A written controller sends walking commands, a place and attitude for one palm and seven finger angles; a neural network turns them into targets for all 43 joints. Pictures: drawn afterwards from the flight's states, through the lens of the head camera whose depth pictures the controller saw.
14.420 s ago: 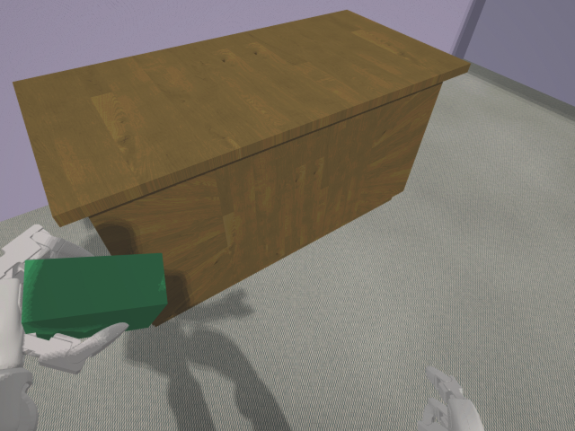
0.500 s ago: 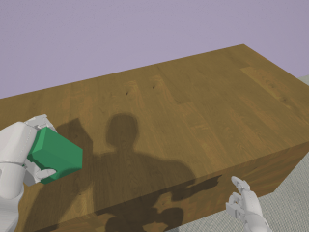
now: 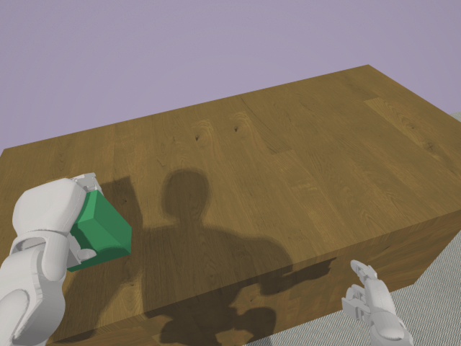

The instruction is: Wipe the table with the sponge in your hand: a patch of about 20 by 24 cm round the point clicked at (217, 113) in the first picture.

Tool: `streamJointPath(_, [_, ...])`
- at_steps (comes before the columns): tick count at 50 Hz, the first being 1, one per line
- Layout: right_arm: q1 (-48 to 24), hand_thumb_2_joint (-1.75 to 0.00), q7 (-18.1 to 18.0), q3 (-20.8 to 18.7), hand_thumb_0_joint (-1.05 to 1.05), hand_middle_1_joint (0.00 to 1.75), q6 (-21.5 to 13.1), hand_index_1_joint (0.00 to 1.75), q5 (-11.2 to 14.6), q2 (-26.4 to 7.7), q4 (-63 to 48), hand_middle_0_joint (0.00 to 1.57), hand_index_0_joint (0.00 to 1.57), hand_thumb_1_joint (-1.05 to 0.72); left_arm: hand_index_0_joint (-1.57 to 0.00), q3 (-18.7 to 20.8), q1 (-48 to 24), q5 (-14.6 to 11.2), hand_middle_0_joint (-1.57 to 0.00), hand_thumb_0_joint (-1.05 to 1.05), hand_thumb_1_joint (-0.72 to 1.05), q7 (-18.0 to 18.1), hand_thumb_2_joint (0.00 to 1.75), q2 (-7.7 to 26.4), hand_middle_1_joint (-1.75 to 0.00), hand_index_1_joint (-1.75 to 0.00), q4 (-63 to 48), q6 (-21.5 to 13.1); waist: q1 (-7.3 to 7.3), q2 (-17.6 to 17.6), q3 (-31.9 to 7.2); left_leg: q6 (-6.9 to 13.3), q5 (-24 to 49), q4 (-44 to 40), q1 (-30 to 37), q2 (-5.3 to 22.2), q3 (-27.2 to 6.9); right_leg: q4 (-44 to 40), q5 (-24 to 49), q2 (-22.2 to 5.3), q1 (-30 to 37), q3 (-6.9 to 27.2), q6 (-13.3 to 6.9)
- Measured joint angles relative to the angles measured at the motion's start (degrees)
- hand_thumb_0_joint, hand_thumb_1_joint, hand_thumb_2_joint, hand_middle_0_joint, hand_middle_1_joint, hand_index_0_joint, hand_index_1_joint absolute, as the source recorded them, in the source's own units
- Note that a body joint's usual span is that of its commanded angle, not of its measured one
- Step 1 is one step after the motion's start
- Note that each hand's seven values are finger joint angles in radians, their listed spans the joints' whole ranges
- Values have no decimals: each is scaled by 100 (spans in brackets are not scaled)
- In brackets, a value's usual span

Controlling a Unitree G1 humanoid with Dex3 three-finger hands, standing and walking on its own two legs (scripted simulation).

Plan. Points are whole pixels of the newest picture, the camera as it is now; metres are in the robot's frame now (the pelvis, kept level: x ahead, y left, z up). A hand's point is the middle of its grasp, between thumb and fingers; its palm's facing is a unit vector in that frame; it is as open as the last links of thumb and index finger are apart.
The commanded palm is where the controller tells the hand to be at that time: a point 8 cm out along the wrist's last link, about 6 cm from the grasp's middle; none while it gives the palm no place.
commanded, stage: turn the palm down, sponge in hand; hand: left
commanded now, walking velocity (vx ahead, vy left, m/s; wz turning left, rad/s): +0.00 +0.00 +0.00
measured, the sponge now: (90, 238) +0.23 +0.28 +0.09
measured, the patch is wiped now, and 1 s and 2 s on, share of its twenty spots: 0.00 0.00 0.00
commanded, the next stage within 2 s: move the sponge above the wiping area in 0.38 s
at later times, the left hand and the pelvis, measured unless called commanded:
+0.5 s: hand (84, 225) +0.23 +0.27 +0.14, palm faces +0.09 -0.07 -0.99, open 9.9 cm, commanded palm +0.19 +0.27 +0.21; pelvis +0.00 -0.01 +0.00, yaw +0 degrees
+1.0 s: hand (83, 230) +0.23 +0.28 +0.12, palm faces +0.07 -0.08 -0.99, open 9.9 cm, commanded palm +0.19 +0.27 +0.19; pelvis +0.01 -0.01 +0.00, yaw +0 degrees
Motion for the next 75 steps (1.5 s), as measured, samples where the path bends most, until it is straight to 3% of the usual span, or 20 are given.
streamJointPath(11, [-47,-90,20,-26,2,30,-47,28,-11,28,123,20,16,-90,-76,-48,-92,102,-75,-1,-48,87,101,-32,-134,-134,181,-125,81,52,-2,-46,34,-30,63,47,-4,-15,29,51,50,3,-48])
streamJointPath(19, [-42,-90,10,0,2,30,-101,28,-24,43,136,20,17,-90,-76,-140,-131,152,-75,-1,-47,-20,101,-82,-134,-134,254,-132,71,67,-3,-73,45,-44,76,59,-25,12,12,65,48,-13,-78])
streamJointPath(24, [-14,-90,28,3,2,30,-141,29,-47,61,133,20,18,-90,-76,-114,-54,136,-75,-1,-48,19,101,-58,-134,-134,190,-243,74,71,-12,-95,24,-38,90,84,-24,3,2,91,64,-8,-98])
streamJointPath(34, [25,-90,59,44,2,30,-159,30,-39,48,96,20,21,-90,-76,37,-4,98,-75,-1,-47,4,101,-25,-134,-134,365,-149,45,52,-36,-119,-23,-2,64,115,-37,-2,-24,125,57,-13,-119])
streamJointPath(45, [154,-90,30,-29,2,30,-270,32,-72,48,78,20,22,-90,-76,17,277,130,-75,-1,-48,119,101,-82,-134,-134,247,-510,77,24,-22,-100,-76,10,105,107,-51,-71,-37,122,139,-18,-100])
streamJointPath(59, [115,-90,85,-64,2,30,-175,31,-65,60,117,20,21,-90,-76,-56,319,224,-75,-1,-47,210,101,-191,-134,-134,316,-350,34,-5,-52,-57,-47,-67,141,70,-28,-151,3,89,174,13,-56])
streamJointPath(75, [91,-90,42,-78,2,30,-194,29,-62,94,188,20,18,-90,-76,-113,222,300,-75,-1,-47,314,101,-281,-134,-134,627,-481,57,-36,-25,-36,-11,-115,166,56,-42,-239,57,81,220,10,-39])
